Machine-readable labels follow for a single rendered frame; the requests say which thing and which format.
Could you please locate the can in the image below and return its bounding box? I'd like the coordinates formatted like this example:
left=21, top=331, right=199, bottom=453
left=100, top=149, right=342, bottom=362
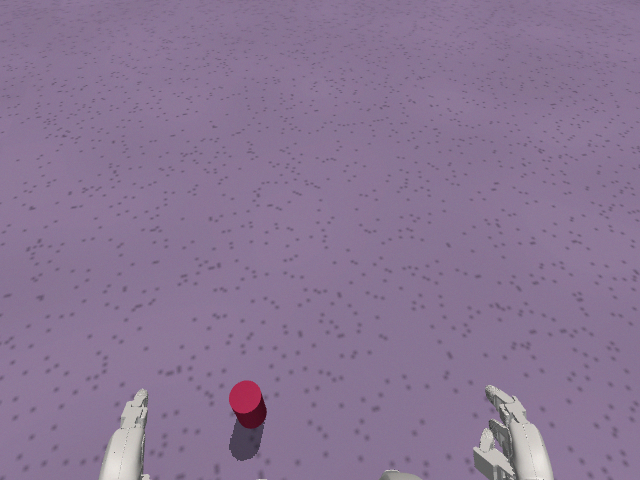
left=229, top=380, right=267, bottom=429

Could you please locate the left robot hand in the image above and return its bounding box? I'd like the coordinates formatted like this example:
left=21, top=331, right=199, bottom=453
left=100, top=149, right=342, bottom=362
left=98, top=389, right=150, bottom=480

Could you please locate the right robot hand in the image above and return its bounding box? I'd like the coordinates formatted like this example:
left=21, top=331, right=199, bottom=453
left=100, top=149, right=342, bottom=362
left=473, top=385, right=554, bottom=480

